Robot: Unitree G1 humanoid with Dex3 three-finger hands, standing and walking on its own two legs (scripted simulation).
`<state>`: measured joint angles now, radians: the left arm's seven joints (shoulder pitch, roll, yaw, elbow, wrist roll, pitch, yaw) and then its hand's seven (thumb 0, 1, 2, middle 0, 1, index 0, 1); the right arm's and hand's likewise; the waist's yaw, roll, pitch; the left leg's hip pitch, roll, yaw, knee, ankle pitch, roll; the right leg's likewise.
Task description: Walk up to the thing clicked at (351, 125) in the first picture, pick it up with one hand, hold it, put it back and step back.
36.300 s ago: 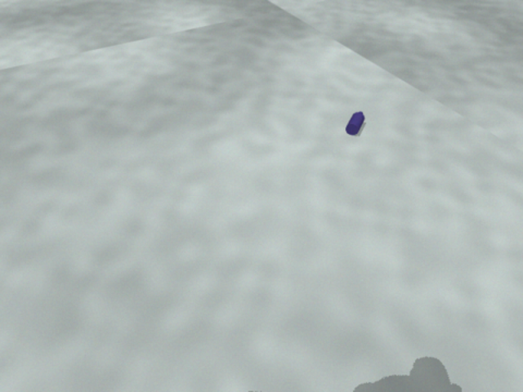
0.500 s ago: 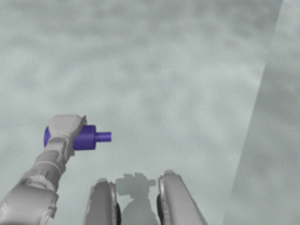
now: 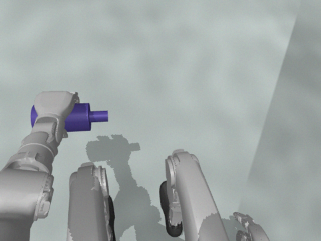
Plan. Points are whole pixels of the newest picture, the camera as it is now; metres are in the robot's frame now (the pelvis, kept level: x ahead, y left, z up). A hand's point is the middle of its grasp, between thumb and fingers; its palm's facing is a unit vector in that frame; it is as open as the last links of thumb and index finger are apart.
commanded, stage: crouch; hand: left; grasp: from above
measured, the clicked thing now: (73, 117) +0.45 +0.17 -0.20
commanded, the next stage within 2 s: lower in 0.80 s
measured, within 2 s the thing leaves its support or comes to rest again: neither
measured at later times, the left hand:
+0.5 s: hand (70, 118) +0.46 +0.19 -0.25, palm faces -0.49 +0.01 -0.87, open 10.6 cm
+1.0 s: hand (72, 117) +0.47 +0.19 -0.28, palm faces -0.49 +0.02 -0.87, open 10.6 cm
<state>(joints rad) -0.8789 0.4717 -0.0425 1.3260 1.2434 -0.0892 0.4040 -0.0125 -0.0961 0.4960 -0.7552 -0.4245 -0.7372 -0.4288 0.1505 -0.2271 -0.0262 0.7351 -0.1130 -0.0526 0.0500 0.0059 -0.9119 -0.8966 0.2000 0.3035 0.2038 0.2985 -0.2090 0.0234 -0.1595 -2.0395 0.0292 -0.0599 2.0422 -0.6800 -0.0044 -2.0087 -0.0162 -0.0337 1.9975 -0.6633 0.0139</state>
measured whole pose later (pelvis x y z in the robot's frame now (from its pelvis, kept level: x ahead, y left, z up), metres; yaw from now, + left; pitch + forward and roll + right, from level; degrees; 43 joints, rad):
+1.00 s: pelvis -0.01 +0.00 -0.10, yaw -3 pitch +35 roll -6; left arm -1.04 0.62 0.00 1.49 1.25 -0.13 0.41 -0.01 -0.08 0.49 -0.72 -0.47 -0.71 -0.47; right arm 0.17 -0.26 0.06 0.75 -0.15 -0.07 0.12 0.00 -0.91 -0.90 0.20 0.30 0.20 0.30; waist -0.28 0.00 -0.03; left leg -2.29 0.03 -0.12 2.37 -0.69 -0.01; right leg -2.25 0.00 -0.07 2.29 -0.65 0.02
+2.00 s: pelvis +0.00 +0.00 -0.14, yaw -8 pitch +32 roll -10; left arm -1.06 0.78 0.06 1.66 1.30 -0.17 0.57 -0.01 -0.05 0.45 -0.71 -0.47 -0.70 -0.47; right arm 0.15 -0.31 0.19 0.72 -0.23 -0.19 0.24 0.00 -0.91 -0.89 0.20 0.30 0.20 0.30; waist -0.37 -0.06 0.10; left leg -2.37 0.03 -0.20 2.53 -0.74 -0.01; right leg -2.30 0.02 -0.13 2.39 -0.66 0.03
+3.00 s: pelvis -0.01 +0.01 -0.14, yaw -10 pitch +30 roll -12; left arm -1.14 0.87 0.03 1.74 1.29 -0.16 0.59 0.00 -0.23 0.79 -0.30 -0.84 -0.32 -0.83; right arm 0.16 -0.33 0.26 0.69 -0.24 -0.25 0.27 0.00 -0.90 -0.89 0.20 0.30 0.20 0.30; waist -0.41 -0.09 0.14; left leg -2.36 0.04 -0.23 2.54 -0.72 -0.01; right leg -2.28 0.04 -0.15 2.37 -0.63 0.04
